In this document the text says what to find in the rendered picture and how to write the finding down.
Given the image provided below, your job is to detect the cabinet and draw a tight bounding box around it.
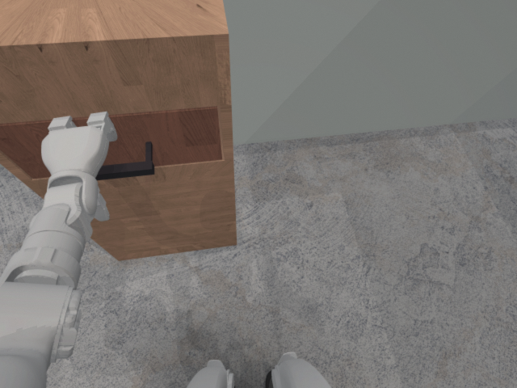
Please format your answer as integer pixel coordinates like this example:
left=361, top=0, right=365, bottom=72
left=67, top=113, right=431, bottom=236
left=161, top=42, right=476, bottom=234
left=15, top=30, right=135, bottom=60
left=0, top=0, right=237, bottom=261

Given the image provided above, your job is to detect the robot left upper arm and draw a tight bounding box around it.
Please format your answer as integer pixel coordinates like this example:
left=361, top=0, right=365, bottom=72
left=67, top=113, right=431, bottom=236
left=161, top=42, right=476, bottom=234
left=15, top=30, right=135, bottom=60
left=0, top=281, right=82, bottom=388

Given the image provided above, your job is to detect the left robot shin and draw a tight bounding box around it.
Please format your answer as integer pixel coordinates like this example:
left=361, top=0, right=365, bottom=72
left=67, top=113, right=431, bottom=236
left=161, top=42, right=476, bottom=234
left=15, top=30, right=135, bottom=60
left=207, top=360, right=227, bottom=371

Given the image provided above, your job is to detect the handle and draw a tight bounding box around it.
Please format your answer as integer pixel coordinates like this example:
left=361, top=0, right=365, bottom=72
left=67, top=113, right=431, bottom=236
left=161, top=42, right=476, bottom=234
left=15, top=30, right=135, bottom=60
left=96, top=141, right=154, bottom=180

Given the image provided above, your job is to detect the robot left forearm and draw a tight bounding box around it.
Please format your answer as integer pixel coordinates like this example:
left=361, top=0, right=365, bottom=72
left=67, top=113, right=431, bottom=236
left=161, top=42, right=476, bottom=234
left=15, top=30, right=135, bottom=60
left=0, top=171, right=98, bottom=290

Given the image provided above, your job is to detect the left robot thigh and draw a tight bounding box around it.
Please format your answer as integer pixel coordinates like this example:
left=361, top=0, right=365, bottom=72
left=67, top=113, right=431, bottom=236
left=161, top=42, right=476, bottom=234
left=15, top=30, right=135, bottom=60
left=187, top=367, right=234, bottom=388

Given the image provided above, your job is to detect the drawer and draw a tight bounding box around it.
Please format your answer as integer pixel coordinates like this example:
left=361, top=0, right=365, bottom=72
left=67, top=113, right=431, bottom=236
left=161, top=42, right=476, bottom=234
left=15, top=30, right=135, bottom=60
left=0, top=106, right=222, bottom=179

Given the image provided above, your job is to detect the robot left hand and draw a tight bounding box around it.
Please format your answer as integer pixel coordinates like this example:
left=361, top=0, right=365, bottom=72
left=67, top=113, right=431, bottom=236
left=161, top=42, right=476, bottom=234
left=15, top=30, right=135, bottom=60
left=41, top=112, right=117, bottom=221

